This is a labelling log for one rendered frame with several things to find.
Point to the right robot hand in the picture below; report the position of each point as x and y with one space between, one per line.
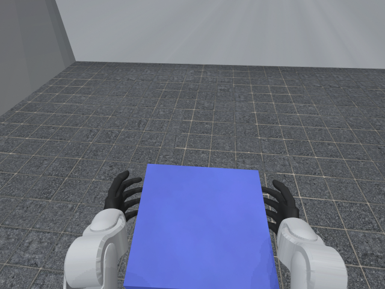
285 208

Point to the carton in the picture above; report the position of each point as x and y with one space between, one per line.
201 228

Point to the left robot hand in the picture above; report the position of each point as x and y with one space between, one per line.
117 195

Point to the left robot forearm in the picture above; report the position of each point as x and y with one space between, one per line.
91 260

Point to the right robot forearm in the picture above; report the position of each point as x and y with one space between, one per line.
312 264

